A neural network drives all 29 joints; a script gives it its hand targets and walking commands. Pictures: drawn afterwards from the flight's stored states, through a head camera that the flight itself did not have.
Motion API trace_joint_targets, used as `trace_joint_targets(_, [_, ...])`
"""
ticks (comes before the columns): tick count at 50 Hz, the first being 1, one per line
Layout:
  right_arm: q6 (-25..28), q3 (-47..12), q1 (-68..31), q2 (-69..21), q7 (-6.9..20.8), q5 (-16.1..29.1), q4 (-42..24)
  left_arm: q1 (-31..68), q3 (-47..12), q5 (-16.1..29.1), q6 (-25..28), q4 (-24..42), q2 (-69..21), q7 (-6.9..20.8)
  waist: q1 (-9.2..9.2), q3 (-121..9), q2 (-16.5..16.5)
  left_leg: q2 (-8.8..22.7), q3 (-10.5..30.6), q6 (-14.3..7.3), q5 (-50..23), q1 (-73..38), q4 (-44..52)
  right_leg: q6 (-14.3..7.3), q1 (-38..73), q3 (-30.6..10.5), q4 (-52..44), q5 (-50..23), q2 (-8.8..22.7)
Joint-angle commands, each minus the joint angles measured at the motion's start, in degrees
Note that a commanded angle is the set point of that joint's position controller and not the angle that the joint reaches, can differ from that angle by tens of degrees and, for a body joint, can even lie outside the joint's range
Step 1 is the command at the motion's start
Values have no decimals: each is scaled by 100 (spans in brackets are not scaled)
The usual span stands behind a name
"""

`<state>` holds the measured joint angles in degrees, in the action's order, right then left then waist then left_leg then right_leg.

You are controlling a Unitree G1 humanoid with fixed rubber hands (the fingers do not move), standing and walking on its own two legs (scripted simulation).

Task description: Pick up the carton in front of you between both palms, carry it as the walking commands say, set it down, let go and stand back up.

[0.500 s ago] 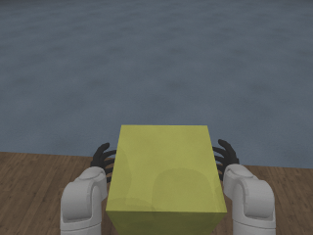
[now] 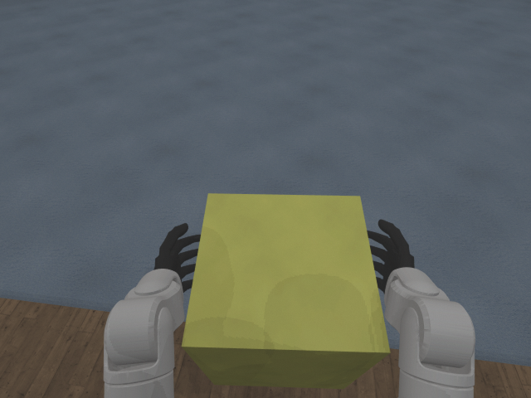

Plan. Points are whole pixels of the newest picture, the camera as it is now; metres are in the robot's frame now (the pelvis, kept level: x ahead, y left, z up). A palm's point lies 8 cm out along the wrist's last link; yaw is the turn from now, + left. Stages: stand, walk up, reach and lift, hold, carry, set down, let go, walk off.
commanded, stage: carry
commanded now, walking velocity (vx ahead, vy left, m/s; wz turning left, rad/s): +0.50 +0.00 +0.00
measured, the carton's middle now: (280, 298) +0.29 +0.00 +0.03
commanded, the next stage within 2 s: none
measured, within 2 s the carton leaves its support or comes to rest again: neither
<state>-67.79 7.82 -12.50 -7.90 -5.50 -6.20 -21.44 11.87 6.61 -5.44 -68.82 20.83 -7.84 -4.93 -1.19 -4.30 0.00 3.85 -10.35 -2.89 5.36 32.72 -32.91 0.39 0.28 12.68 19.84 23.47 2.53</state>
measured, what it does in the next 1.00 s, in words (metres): goes down: left foot, then right foot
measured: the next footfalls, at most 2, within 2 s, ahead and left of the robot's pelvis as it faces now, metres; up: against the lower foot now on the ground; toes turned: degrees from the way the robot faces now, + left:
left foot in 0.04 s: +0.20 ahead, +0.09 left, +0.00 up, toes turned +10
right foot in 0.50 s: +0.47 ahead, -0.07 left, +0.00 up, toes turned -5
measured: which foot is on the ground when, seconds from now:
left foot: up 0.00-0.02, down 0.04-0.52, up 0.54-0.98, down 1.00-1.00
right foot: down 0.00-0.06, up 0.08-0.48, down 0.50-1.00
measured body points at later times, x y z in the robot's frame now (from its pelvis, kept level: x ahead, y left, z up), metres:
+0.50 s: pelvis +0.31 +0.01 -0.02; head +0.36 +0.00 +0.43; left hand +0.70 +0.16 +0.10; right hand +0.71 -0.15 +0.11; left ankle +0.17 +0.09 -0.72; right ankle +0.44 -0.07 -0.73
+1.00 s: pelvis +0.69 +0.01 -0.10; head +0.70 +0.01 +0.35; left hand +1.06 +0.17 +0.05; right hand +1.07 -0.13 +0.06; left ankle +0.86 +0.05 -0.83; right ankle +0.44 -0.07 -0.72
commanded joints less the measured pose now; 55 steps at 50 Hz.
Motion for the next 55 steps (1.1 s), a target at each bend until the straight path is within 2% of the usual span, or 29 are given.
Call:
trace_joint_targets(1, [-206,-4138,-3211,-4193,1291,2276,287,3694,-4116,2349,-57,177,-4025,1286,234,-1232,610,-549,-544,-151,201,-1682,361,-455,-85,62,1292,-3883,874])
trace_joint_targets(2, [-261,-3994,-3312,-4036,1284,2272,513,3895,-4045,2336,-121,41,-3919,1239,428,-1625,166,-405,-256,-146,523,-2958,331,-310,-835,110,2383,-3286,632])
trace_joint_targets(3, [-326,-3862,-3420,-3859,1276,2276,720,4104,-3960,2330,-192,-109,-3860,1194,550,-1924,-918,1036,2081,-472,1589,-3823,872,-94,-2051,31,3994,-1679,212])
trace_joint_targets(4, [-318,-3754,-3702,-3832,1273,2311,967,4371,-3918,2427,-250,-212,-3954,1148,566,-2190,-2148,1992,4445,-1211,1777,-4776,1777,3,-3774,-528,5484,625,-599])
trace_joint_targets(5, [-336,-3774,-3876,-3996,1279,2505,1007,4601,-3851,2416,-257,-354,-4069,1111,595,-2074,-1674,2007,4198,-1253,1373,-4685,1681,-194,-4262,-1193,6114,574,-186])
trace_joint_targets(8, [-258,-3911,-4989,-4709,1357,2881,979,5231,-3667,2444,-160,-718,-4579,1055,462,-1940,-304,1488,2600,-917,-218,-3734,1159,-391,-4331,-1389,5835,-196,242])
trace_joint_targets(13, [-88,-3866,-6140,-5148,1401,3207,1368,6043,-3494,2367,55,-1197,-4872,901,358,-2037,-512,1223,1710,-932,-272,-3417,1165,-345,-4436,-1137,4910,-744,232])
trace_joint_targets(17, [-65,-3547,-6386,-5092,1355,3079,2092,6505,-3286,2345,59,-1683,-4854,844,490,-1831,-581,990,1243,-969,-1591,-3723,865,-348,-4709,-870,3582,-1222,149])
trace_joint_targets(21, [-66,-3230,-6573,-5262,1317,2908,2567,6820,-3076,2428,30,-2087,-5057,899,491,-1607,-833,624,572,-618,-2690,-3436,729,-452,-3451,-245,1873,-1960,-371])
trace_joint_targets(23, [-70,-3116,-6544,-5372,1290,2818,2685,6958,-2980,2491,1,-2159,-5174,955,233,-1744,-914,553,340,-405,-3255,-3386,283,-536,-2424,-193,1245,-2116,-561])
trace_joint_targets(24, [-78,-3104,-6610,-5497,1279,2815,2694,6961,-2954,2506,-3,-2215,-5268,989,-229,-2202,-859,643,84,-198,-4197,-3012,-742,-645,-1139,-42,1897,-2751,-631])
trace_joint_targets(25, [-85,-3081,-6574,-5530,1268,2756,2755,6713,-2890,2523,0,-2346,-5321,1036,-722,-2440,-519,351,-10,-23,-3551,-2551,-1987,-576,-300,-385,1286,-2618,-462])
trace_joint_targets(26, [-90,-3066,-6512,-5572,1254,2668,2771,6704,-2830,2551,14,-2359,-5326,1093,-715,-2541,635,-200,178,39,-798,-1383,-3315,-612,706,-1497,1511,-3772,371])
trace_joint_targets(27, [-129,-2956,-6201,-5652,1226,2538,2935,6658,-2797,2554,33,-2460,-5223,1123,-313,-3149,2261,-1026,670,154,2376,217,-4792,-1669,1795,-4018,968,-3739,1396])
trace_joint_targets(28, [-104,-2871,-6357,-5501,1157,2388,2807,6813,-2909,2701,28,-2423,-5550,1192,-410,-3067,1954,-806,1116,-55,2596,1080,-5254,-1961,2068,-4270,780,-3093,1606])
trace_joint_targets(30, [-43,-2898,-6720,-5554,1024,2314,2357,7418,-3170,3049,98,-1797,-5986,1295,-407,-2438,537,-307,1284,-142,2011,1372,-4689,-1698,1182,-3606,880,-3122,1350])
trace_joint_targets(32, [11,-2923,-6737,-5581,912,2280,2040,7876,-3429,3318,151,-1272,-6136,1291,-297,-2381,146,-135,1366,-118,1661,1069,-3845,-1533,654,-3219,906,-2633,1217])
trace_joint_targets(35, [62,-3094,-6434,-5416,812,2212,1768,7706,-3569,3381,181,-903,-5955,1199,-371,-2323,318,-260,1100,-5,2122,1009,-2635,-1630,655,-2868,852,-3091,1175])
trace_joint_targets(38, [79,-3262,-6181,-5199,761,2131,1590,7295,-3652,3294,176,-805,-5611,1134,-507,-2580,657,-376,733,-69,456,1044,-2592,-1375,1192,-2214,1404,-4680,1003])
trace_joint_targets(39, [69,-3322,-6111,-5121,755,2121,1529,7120,-3646,3243,177,-846,-5504,1133,-523,-2612,701,-318,785,-95,290,1390,-2461,-1311,1491,-2135,1553,-4711,916])
trace_joint_targets(41, [20,-3390,-6087,-4979,780,2093,1531,6776,-3605,3089,148,-1029,-5269,1159,-1040,-2288,522,-398,736,-9,-561,2732,-1603,-1189,2603,-2235,2052,-4008,508])
trace_joint_targets(43, [-47,-3354,-6042,-4718,831,1990,1681,6599,-3606,3009,127,-1297,-5143,1201,-1033,-1763,142,-436,570,61,-1997,1851,15,-1136,1655,-1980,2111,-3012,144])
trace_joint_targets(46, [-137,-3105,-6061,-4404,904,1845,2023,6742,-3564,3090,131,-1772,-5170,1299,-579,-1408,472,-395,394,-163,-3878,-788,895,-961,-534,-1392,2424,-1550,-23])
trace_joint_targets(50, [-276,-2686,-6175,-4217,1012,1893,2655,7088,-3300,3071,20,-2279,-5009,1266,489,-1656,268,-261,228,-245,-2730,-2947,1247,-712,-1024,-1111,4943,-2856,-48])
trace_joint_targets(51, [-327,-2558,-6256,-4137,1062,1943,2831,7207,-3173,2999,-36,-2407,-4937,1216,676,-1778,-483,97,680,-233,-2007,-3717,1061,-601,-1806,-982,6419,-1129,-397])
trace_joint_targets(52, [-352,-2494,-6530,-4078,1098,2013,3143,7478,-2943,2932,-143,-2471,-4946,1175,245,-2178,-1928,1249,1801,-670,-5564,-5757,-1157,-398,-3827,-1208,7230,1613,-600])
trace_joint_targets(53, [-390,-2369,-6319,-4220,1128,2179,3445,7434,-2778,2881,-221,-2647,-4826,1081,493,-2776,-1705,1550,2937,-1157,-4517,-6172,-1085,-359,-4591,-1494,7624,1491,-676])
trace_joint_targets(54, [-348,-2402,-6466,-4488,1163,2371,3350,7573,-2686,2870,-219,-2536,-4934,986,636,-2971,-1439,1860,4237,-1659,-1428,-5705,78,-333,-4948,-1466,7677,1175,-664])
trace_joint_targets(55, [-335,-2569,-6672,-4947,1217,2675,3190,7833,-2712,2756,-169,-2369,-4965,895,560,-2787,-372,1719,4574,-1446,-86,-4913,626,-318,-4657,-1604,7293,829,-380])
